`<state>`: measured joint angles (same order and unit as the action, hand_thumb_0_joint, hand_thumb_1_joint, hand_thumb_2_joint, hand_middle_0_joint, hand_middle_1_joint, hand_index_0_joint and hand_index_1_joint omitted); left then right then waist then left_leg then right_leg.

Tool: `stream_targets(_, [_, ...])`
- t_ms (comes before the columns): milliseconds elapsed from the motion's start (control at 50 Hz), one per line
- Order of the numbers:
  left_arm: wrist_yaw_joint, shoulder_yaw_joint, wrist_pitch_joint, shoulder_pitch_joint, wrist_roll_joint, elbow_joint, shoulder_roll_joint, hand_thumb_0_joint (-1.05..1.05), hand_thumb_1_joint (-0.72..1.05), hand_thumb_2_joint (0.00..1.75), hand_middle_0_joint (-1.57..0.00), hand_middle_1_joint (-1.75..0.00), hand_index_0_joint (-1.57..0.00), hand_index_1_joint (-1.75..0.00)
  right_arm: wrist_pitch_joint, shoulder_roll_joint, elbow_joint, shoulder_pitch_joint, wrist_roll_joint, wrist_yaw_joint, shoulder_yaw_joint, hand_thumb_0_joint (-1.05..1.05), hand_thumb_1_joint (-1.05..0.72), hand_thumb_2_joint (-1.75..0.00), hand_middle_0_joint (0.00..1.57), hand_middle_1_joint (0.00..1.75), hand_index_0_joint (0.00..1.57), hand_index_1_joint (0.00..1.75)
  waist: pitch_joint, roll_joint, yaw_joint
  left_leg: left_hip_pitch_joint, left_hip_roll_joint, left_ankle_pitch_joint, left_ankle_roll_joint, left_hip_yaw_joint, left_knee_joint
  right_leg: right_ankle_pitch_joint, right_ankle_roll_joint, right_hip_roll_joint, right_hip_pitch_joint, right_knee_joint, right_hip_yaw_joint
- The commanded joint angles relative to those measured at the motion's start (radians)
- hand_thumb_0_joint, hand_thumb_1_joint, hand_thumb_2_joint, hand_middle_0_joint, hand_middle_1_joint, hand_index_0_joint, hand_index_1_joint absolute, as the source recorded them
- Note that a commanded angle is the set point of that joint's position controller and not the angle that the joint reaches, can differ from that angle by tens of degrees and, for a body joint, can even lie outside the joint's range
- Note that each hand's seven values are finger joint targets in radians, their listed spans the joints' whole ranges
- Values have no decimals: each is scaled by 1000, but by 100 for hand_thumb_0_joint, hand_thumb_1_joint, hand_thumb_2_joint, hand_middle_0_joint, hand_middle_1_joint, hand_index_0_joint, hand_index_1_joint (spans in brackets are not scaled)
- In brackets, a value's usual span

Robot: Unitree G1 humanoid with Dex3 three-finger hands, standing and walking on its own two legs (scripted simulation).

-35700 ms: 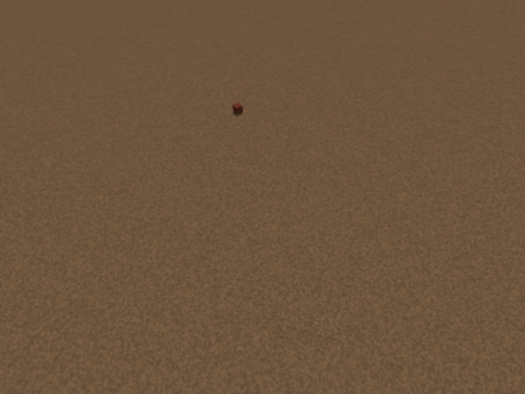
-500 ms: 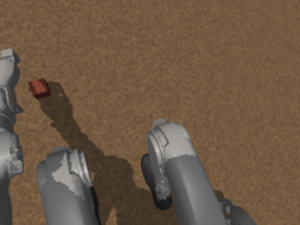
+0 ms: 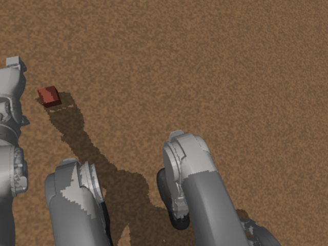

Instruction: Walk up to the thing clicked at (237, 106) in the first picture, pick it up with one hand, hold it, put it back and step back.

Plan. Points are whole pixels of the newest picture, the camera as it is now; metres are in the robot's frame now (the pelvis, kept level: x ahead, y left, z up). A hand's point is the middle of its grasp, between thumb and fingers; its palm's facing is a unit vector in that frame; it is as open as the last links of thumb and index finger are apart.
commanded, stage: approach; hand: left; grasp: from above
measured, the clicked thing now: (50, 97) +0.53 +0.22 -0.31
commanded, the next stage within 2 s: rest palm in 0.74 s
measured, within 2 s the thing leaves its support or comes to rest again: neither
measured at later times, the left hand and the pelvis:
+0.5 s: hand (38, 67) +0.55 +0.21 -0.16, palm faces -0.36 -0.07 -0.93, open 14.0 cm; pelvis +0.00 +0.00 -0.01, yaw -1 degrees
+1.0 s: hand (28, 85) +0.52 +0.24 -0.17, palm faces -0.39 -0.08 -0.92, open 13.8 cm; pelvis +0.00 +0.00 -0.01, yaw -1 degrees
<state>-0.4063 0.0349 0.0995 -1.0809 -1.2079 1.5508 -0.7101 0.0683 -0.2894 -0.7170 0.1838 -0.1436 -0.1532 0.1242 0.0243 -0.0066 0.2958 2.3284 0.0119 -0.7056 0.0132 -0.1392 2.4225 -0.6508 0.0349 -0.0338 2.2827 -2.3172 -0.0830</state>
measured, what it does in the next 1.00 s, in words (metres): stands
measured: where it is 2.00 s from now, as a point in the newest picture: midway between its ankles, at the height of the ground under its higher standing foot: (140, 224)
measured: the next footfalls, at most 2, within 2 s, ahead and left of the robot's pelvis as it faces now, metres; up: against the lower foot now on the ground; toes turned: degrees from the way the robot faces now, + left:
none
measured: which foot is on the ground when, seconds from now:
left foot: down 0.00-1.00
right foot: down 0.00-1.00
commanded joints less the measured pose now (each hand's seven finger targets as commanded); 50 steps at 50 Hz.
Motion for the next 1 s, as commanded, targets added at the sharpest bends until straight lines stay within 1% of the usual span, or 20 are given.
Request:
stream_targets(0, [-49,6,14,-359,-1,-132,-205,0,-53,102,-10,-95,-8,-96,4,-253,-10,230,-4,11,-79,0,-89,-90,20,30,20,30,664,307,39,-451,4,180,-42,89,-242,198,-72,-25,-381,218,-89])
stream_targets(60, [-59,6,18,-370,-5,-138,-208,0,-53,102,-9,-98,-8,-99,7,-253,-8,227,-7,12,-77,0,-89,-89,20,30,20,30,691,324,33,-458,4,179,-39,88,-243,194,-75,-25,-383,210,-89])
stream_targets(160, [-77,-45,12,-496,-5,-105,-120,0,-52,102,-8,-101,-8,-101,20,-260,-27,254,-19,12,-71,0,-89,-89,20,30,20,30,654,320,107,-469,1,176,-40,79,-232,209,-71,-25,-349,220,-97])
stream_targets(280, [-100,-59,-32,-612,-31,-42,-140,0,-53,103,-9,-100,-8,-101,31,-272,-33,260,-35,3,-49,0,-89,-89,20,30,20,30,656,376,131,-481,-1,173,-34,75,-225,212,-76,-28,-335,201,-106])
stream_targets(340, [-102,-40,-74,-595,-44,-5,-166,0,-54,102,-8,-99,-7,-100,30,-288,-17,260,-32,-6,-40,0,-89,-89,20,30,20,30,660,416,123,-516,-4,217,-28,70,-233,248,-79,-24,-319,183,-109])
stream_targets(360, [-108,-31,-88,-588,-41,-25,-186,0,-54,102,-8,-100,-8,-100,22,-287,-7,259,-27,-7,-37,0,-88,-89,20,30,20,30,704,440,99,-522,-3,231,-27,71,-248,256,-83,-30,-346,184,-107])
stream_targets(400, [-103,-25,-122,-535,-31,14,-190,0,-54,101,-8,-100,-7,-101,13,-283,9,256,-23,-15,-28,0,-89,-89,20,30,20,30,704,399,97,-474,-3,256,-38,85,-231,288,-75,-34,-408,193,-97])
stream_targets(500, [-52,-7,-163,-427,28,10,-226,0,-55,102,-8,-101,-7,-101,-8,-279,38,248,2,-15,-18,0,-89,-89,20,30,20,30,705,304,69,-380,-6,250,-56,94,-224,287,-61,-43,-493,213,-80])
stream_targets(600, [0,-14,-122,-349,69,-30,-185,0,-54,100,-7,-103,-7,-103,-20,-284,46,268,5,-9,-25,0,-89,-89,20,30,20,30,616,235,86,-302,-3,223,-56,86,-208,245,-66,-40,-500,223,-86])
stream_targets(620, [6,6,-105,-341,68,-53,-206,0,-54,101,-8,-103,-7,-103,-20,-295,49,277,1,-6,-33,0,-89,-89,20,30,20,30,611,212,89,-308,-2,211,-56,83,-197,228,-67,-38,-498,232,-89])
stream_targets(660, [-4,16,-57,-445,61,-212,-228,0,-54,101,-8,-104,-7,-104,-22,-281,47,281,-2,-3,-39,0,-89,-89,20,30,20,30,708,310,69,-378,-2,223,-41,85,-204,230,-77,-38,-510,219,-91])
stream_targets(680, [-7,-5,-47,-428,53,-217,-181,0,-54,101,-7,-104,-7,-104,-16,-276,46,272,-4,-3,-45,0,-89,-89,20,30,20,30,704,337,75,-421,-5,229,-33,84,-196,230,-83,-38,-474,208,-95])
stream_targets(740, [-43,-32,-13,-493,33,-260,-136,0,-53,107,-8,-106,-7,-106,-3,-262,21,280,-14,-7,-55,0,-89,-89,20,30,20,30,717,359,113,-443,-7,199,-30,77,-192,215,-79,-43,-442,202,-101])
stream_targets(780, [-78,-2,-12,-493,17,-263,-183,0,-53,110,-8,-105,-7,-106,8,-268,9,284,-17,-5,-64,0,-89,-89,20,30,20,30,721,387,87,-461,-2,184,-29,79,-209,201,-80,-34,-407,206,-102])
stream_targets(820, [-103,4,-24,-522,-4,-313,-197,0,-52,119,-10,-108,-8,-110,9,-264,6,282,-13,-4,-74,0,-89,-89,20,30,20,30,829,450,64,-540,-7,202,-26,80,-234,220,-82,-31,-413,200,-100])
stream_targets(860, [-109,-41,-56,-475,-3,-158,-102,0,-54,117,-10,-101,-7,-104,10,-256,-13,265,-13,-11,-75,0,-89,-90,20,30,20,30,725,405,87,-500,-7,187,-28,81,-238,218,-82,-35,-359,199,-106])
stream_targets(900, [-104,-43,-72,-489,13,-68,-92,0,-55,118,-10,-99,-6,-103,19,-273,-25,276,-21,-13,-71,0,-88,-90,20,30,20,30,623,330,120,-438,-3,159,-38,77,-227,197,-76,-34,-323,212,-108])
stream_targets(920, [-92,-56,-80,-479,16,-43,-85,0,-55,117,-10,-99,-6,-103,20,-267,-30,276,-25,-15,-63,0,-88,-90,20,30,20,30,609,322,122,-421,-2,167,-39,79,-223,204,-77,-36,-343,212,-104])
stream_targets(960, [-75,-58,-92,-422,15,16,-100,0,-54,117,-11,-100,-7,-104,20,-273,-24,254,-18,-12,-54,0,-89,-90,20,30,20,30,594,325,89,-418,1,167,-38,77,-239,194,-79,-32,-338,209,-105])
stream_targets(980, [-65,-66,-95,-409,22,43,-80,0,-54,115,-10,-100,-7,-103,19,-274,-23,255,-17,-14,-47,0,-88,-90,20,30,20,30,575,297,104,-406,1,178,-39,74,-235,205,-76,-32,-354,206,-108])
